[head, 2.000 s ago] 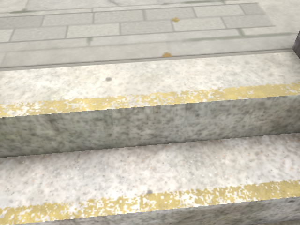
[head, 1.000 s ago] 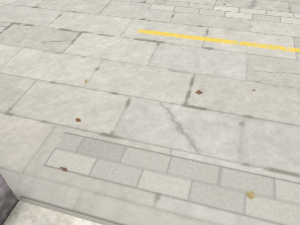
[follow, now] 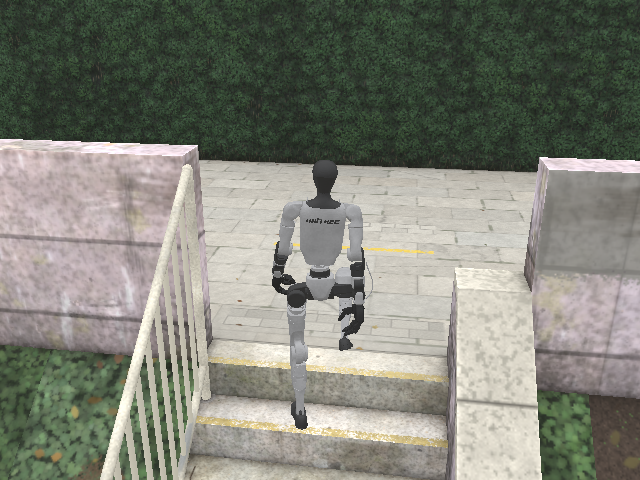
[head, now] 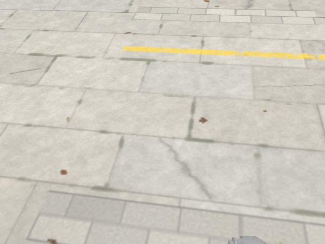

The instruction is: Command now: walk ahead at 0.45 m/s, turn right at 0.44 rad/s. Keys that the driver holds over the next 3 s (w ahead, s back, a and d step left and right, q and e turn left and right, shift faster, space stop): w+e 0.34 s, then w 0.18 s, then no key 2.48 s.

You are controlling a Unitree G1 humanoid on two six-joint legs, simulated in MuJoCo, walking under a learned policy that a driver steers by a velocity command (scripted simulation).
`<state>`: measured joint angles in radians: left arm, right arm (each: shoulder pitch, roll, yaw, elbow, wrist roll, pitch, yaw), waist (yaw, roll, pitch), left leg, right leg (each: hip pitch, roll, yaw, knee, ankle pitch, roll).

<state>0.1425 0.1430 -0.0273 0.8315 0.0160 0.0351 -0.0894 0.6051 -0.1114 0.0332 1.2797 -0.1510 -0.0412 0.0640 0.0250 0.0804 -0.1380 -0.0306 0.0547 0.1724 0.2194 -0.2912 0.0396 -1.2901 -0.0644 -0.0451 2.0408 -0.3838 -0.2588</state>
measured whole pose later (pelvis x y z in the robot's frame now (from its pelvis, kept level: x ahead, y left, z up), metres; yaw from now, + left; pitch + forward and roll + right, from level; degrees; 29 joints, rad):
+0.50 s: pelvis +0.22 -0.07 +0.18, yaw -15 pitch +6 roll +0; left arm 0.46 0.17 0.00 1.02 0.04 -0.16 -0.04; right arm 0.09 -0.22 -0.01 0.83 -0.07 -0.07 0.02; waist 0.06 0.00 -0.15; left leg -1.02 0.09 -0.03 1.34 -0.01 -0.02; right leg -0.29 0.16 0.15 0.61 -0.40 -0.11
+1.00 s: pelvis +0.40 -0.06 +0.18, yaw -19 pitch +2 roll +2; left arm 0.22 0.20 0.06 0.93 0.01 -0.09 -0.06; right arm 0.08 -0.17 -0.05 0.90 0.04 -0.11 0.07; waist 0.06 -0.04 -0.02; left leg -0.40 -0.03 0.12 0.53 -0.17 0.05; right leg -0.37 -0.09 0.01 0.65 -0.31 0.04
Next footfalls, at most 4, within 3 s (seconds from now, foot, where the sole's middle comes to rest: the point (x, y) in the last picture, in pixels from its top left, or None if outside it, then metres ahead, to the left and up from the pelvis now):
0.10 right None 0.18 -0.12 -0.58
0.68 left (185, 230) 0.54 0.00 -0.58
0.96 right None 0.41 -0.22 -0.58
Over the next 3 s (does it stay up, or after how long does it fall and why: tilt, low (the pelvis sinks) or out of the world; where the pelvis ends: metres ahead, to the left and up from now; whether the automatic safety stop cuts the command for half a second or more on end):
stays up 0.45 -0.09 0.19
